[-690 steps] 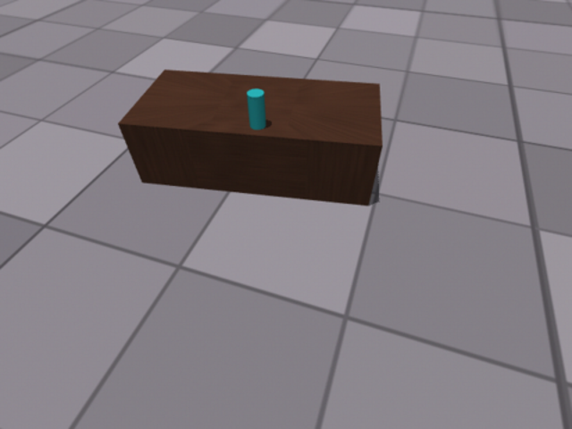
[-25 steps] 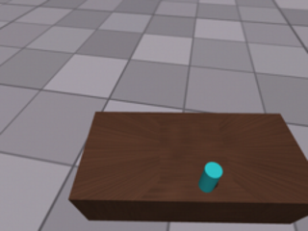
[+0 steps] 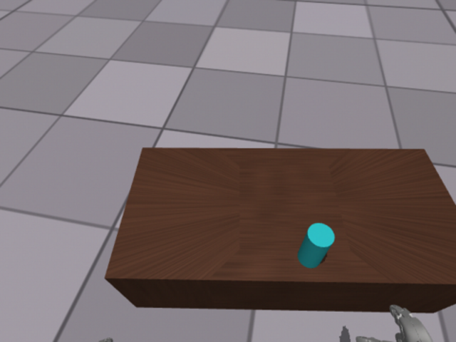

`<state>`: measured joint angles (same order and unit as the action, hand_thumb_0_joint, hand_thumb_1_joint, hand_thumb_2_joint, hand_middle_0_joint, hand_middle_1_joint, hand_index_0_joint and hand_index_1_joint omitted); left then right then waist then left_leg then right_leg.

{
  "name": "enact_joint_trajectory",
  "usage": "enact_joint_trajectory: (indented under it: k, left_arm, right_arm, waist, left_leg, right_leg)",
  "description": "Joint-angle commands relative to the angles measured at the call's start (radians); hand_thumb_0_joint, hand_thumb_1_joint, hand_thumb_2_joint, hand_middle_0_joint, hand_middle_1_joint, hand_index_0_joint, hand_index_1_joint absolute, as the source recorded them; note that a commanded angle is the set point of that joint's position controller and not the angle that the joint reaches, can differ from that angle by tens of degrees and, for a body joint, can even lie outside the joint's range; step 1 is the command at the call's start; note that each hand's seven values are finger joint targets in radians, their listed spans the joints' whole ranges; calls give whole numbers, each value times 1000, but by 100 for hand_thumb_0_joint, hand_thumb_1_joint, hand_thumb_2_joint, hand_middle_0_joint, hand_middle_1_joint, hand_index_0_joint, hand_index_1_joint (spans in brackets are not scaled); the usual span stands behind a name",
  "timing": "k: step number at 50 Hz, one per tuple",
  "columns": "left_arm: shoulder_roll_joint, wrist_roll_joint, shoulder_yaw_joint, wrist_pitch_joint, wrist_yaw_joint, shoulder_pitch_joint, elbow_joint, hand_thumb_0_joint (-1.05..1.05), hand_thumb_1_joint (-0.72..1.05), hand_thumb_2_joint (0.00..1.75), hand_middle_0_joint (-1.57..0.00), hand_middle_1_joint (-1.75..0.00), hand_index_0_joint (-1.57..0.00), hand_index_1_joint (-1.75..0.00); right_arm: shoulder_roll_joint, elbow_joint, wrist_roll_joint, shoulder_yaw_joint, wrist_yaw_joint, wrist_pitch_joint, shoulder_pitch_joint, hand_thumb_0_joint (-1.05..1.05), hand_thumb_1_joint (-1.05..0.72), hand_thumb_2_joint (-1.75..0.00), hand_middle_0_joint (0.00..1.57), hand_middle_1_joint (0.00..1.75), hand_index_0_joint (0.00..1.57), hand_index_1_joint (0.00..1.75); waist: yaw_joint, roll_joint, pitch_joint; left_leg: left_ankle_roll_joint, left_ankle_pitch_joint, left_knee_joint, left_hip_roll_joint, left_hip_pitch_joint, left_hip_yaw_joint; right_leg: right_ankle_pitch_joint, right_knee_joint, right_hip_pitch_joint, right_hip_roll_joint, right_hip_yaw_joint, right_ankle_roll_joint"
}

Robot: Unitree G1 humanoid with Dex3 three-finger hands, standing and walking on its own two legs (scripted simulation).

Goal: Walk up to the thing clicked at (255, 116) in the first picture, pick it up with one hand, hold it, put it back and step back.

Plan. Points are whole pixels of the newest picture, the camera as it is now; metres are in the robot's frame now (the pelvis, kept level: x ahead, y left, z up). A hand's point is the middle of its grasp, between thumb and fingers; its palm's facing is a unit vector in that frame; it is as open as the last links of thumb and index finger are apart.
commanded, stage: go down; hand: right
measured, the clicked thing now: (314, 246) +0.45 -0.24 -0.33
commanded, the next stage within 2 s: none
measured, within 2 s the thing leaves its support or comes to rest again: neither
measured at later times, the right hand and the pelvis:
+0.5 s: hand (389, 341) +0.17 -0.28 -0.14, palm faces +0.06 +0.94 -0.34, open 17.5 cm; pelvis +0.03 -0.02 -0.03, yaw -1 degrees
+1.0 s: hand out of the picture +0.16 -0.29 -0.13, palm faces +0.09 +0.93 -0.35, open 17.5 cm; pelvis +0.02 -0.02 -0.05, yaw -2 degrees
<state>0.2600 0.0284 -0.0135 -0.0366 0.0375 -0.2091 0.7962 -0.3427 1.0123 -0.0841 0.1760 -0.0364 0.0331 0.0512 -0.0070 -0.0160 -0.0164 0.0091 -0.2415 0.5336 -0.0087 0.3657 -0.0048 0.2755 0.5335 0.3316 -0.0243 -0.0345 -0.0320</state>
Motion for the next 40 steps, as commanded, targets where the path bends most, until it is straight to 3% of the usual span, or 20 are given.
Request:
enact_joint_trajectory:
  k: [1,3,5,6,8,12,16,23,29,30,31,34,36,40]
  left_arm:
    - [162,13,-52,-46,26,43,-181,0,91,89,-21,-31,-21,-30]
    - [157,19,-49,-57,28,60,-217,0,91,90,-21,-31,-21,-30]
    - [160,23,-48,-65,28,52,-227,0,91,89,-20,-31,-21,-30]
    - [160,21,-50,-67,29,38,-228,0,91,89,-20,-30,-21,-30]
    - [160,18,-54,-73,28,9,-210,0,91,89,-20,-30,-21,-30]
    - [144,5,-46,-109,38,4,-232,0,91,90,-20,-30,-20,-30]
    - [132,-5,-44,-139,54,-3,-238,0,90,91,-20,-30,-20,-30]
    - [130,-3,-39,-154,76,-13,-266,0,90,91,-19,-30,-19,-30]
    - [129,4,-32,-157,80,-1,-310,0,90,90,-19,-30,-19,-29]
    - [133,4,-37,-161,79,-14,-309,0,90,90,-19,-30,-19,-29]
    - [127,5,-29,-162,78,1,-321,0,90,89,-19,-30,-19,-29]
    - [127,4,-30,-166,76,-9,-336,0,91,89,-19,-30,-20,-29]
    - [122,3,-27,-173,80,-7,-349,0,90,90,-19,-30,-20,-30]
    - [119,-2,-30,-185,87,-32,-349,0,90,90,-19,-30,-19,-29]
  right_arm:
    - [-209,-167,-9,39,-5,93,-25,0,13,-7,8,3,7,3]
    - [-152,-216,6,5,-16,143,-56,0,24,-7,7,3,6,3]
    - [-170,-285,14,10,-26,180,-86,0,37,-7,5,5,5,5]
    - [-153,-304,20,1,-32,197,-80,0,41,-7,4,5,5,5]
    - [-176,-374,23,11,-36,214,-51,0,48,-6,4,5,4,5]
    - [-202,-498,-1,30,-18,202,-34,0,59,-5,3,6,4,6]
    - [-204,-596,-3,53,5,205,-116,0,59,-4,4,5,4,5]
    - [-178,-748,42,27,5,285,-257,0,61,-3,4,5,4,5]
    - [-181,-795,57,27,-4,368,-336,0,58,-2,5,5,5,5]
    - [-186,-826,55,33,-4,379,-331,0,60,-2,5,5,5,5]
    - [-181,-823,57,27,-6,389,-344,0,58,-3,5,5,5,5]
    - [-193,-892,58,44,-4,408,-352,0,60,-3,5,5,5,5]
    - [-204,-928,59,60,0,413,-348,0,58,-3,5,5,5,5]
    - [-205,-977,57,72,-3,419,-390,0,60,-3,4,5,5,5]
  waist:
    - [42,72,169]
    - [21,40,146]
    - [24,47,118]
    - [8,34,123]
    - [-2,22,134]
    - [-13,39,207]
    - [-4,90,282]
    - [-9,110,311]
    - [-3,75,247]
    - [-7,87,285]
    - [-5,82,248]
    - [-2,107,291]
    - [-8,89,285]
    - [-14,117,345]
  left_leg:
    - [-14,86,-77,5,-146,32]
    - [-13,49,-75,13,-103,40]
    - [-17,19,-71,19,-72,45]
    - [-17,25,-60,23,-53,49]
    - [-16,35,-35,28,-34,56]
    - [-11,69,35,23,-9,47]
    - [-8,134,107,13,9,42]
    - [-9,190,167,23,41,62]
    - [-7,154,190,28,75,76]
    - [-9,179,204,27,77,73]
    - [-8,149,206,30,91,78]
    - [-11,161,229,29,100,76]
    - [-7,156,226,24,105,68]
    - [-12,193,265,25,122,69]
  right_leg:
    - [-126,-53,22,44,61,33]
    - [-88,-48,25,37,53,37]
    - [-61,-46,41,33,46,38]
    - [-67,-35,32,30,41,39]
    - [-79,-17,39,22,28,41]
    - [-110,47,39,22,23,42]
    - [-186,132,44,27,22,35]
    - [-330,204,62,13,-2,18]
    - [-304,233,151,8,-13,19]
    - [-328,244,136,10,-12,18]
    - [-309,240,159,6,-17,16]
    - [-333,266,151,6,-22,15]
    - [-256,276,176,16,-11,25]
    - [-333,308,157,13,-20,20]
